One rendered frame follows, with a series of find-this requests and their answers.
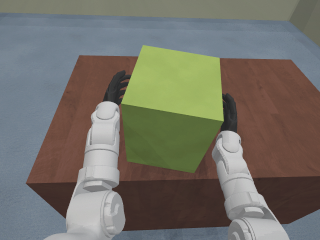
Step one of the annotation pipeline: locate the robot left forearm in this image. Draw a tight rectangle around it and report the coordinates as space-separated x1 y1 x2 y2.
66 101 120 229

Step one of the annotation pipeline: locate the robot left hand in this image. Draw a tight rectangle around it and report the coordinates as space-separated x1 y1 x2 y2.
102 70 132 106

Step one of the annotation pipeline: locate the robot right hand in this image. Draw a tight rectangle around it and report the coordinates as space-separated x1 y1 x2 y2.
220 93 238 133

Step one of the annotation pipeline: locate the robot left upper arm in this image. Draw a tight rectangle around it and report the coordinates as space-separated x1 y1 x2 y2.
43 190 126 240

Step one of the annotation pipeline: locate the robot right forearm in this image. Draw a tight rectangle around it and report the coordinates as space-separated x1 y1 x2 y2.
212 130 290 240

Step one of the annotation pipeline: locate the pedestal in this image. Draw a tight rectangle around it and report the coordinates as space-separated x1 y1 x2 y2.
26 55 320 231

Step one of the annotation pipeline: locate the carton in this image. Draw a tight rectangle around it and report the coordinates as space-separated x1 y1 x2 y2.
121 45 224 173

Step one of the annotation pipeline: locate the robot right upper arm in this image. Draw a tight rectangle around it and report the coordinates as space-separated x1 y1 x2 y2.
228 217 289 240

